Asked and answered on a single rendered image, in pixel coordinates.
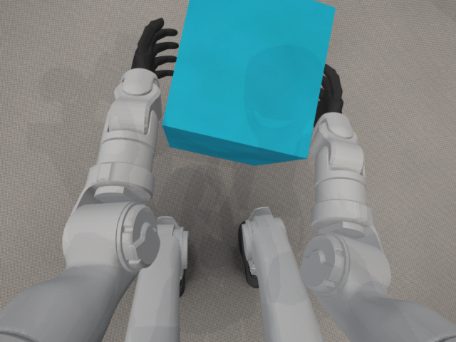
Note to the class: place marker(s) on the robot right thigh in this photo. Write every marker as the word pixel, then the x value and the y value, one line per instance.
pixel 287 313

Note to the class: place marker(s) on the robot right hand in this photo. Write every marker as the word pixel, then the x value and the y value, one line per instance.
pixel 330 95

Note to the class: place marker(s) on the carton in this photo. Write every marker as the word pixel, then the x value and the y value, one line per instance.
pixel 247 79

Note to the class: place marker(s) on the left robot upper arm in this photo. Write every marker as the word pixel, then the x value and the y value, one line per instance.
pixel 105 246

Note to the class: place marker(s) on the robot left forearm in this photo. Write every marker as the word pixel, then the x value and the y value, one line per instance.
pixel 123 172

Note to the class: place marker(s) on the robot right forearm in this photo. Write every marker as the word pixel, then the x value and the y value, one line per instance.
pixel 340 182

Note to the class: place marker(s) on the right robot shin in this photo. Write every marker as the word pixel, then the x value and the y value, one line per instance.
pixel 258 212

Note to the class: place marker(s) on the right robot upper arm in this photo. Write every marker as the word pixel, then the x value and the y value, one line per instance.
pixel 351 279

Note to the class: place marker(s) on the robot left hand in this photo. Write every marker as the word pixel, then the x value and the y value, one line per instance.
pixel 145 54

